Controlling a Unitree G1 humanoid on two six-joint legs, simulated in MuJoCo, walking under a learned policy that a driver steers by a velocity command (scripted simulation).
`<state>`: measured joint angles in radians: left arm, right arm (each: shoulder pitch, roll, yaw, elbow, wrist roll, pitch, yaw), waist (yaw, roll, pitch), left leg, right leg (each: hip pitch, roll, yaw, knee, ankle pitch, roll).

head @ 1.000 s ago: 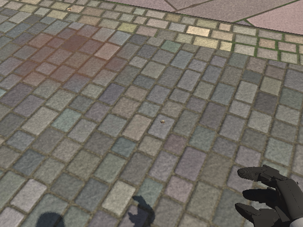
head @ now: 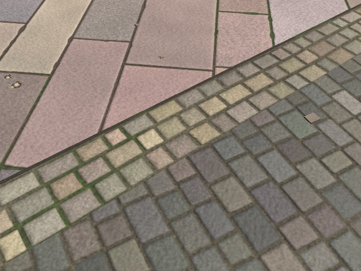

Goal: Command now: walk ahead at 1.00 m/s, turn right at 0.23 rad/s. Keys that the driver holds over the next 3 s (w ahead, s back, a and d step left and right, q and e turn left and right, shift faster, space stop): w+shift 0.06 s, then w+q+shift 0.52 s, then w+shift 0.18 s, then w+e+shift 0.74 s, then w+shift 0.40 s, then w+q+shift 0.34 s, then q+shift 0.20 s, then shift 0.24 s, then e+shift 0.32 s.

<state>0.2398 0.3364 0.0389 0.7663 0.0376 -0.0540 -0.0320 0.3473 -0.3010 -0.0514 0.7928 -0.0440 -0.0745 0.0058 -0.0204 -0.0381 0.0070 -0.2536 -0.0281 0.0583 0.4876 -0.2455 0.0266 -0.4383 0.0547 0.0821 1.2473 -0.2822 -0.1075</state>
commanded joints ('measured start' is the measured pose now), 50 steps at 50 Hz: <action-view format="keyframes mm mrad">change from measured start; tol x32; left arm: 1 -56 4 -16 -98 10 3 -19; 9 -357 -3 -57 -209 -3 -22 -37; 15 224 231 47 -57 68 -37 48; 38 245 28 0 -34 -40 -40 35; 50 -141 -48 -23 -39 -35 14 -19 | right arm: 1 76 -66 -9 9 22 -35 6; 15 274 39 19 32 68 -26 -1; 31 -343 -10 28 -166 19 63 93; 36 230 -179 -48 30 3 55 29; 50 39 -56 -9 62 27 -66 14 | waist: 1 22 103 58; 10 11 86 91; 16 165 -142 -447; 24 6 -32 77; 35 -225 -82 -108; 38 -59 355 -386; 41 -31 -82 -27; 50 4 64 126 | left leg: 1 141 240 -353 -337 -123 126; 12 237 200 -145 -130 1020 115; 14 -40 119 -120 431 639 96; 15 -364 13 -109 820 -219 84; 16 -451 12 -144 933 -176 101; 26 -510 182 -68 633 190 50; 35 166 -81 67 199 97 197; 38 754 355 -850 -98 -134 397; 43 85 252 -386 -277 70 212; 50 107 122 58 -399 560 38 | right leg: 1 -294 -75 67 -62 23 16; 13 459 -5 -122 -698 157 6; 15 960 -517 543 -772 -381 -93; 21 359 -336 125 -1061 -3 -16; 29 273 -231 -343 -1188 451 53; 34 501 -307 -343 -830 1322 41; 36 342 -266 -336 -257 1103 23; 37 44 -104 -311 152 -62 54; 38 -269 -13 -81 412 -216 76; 50 -236 -160 -105 -310 346 19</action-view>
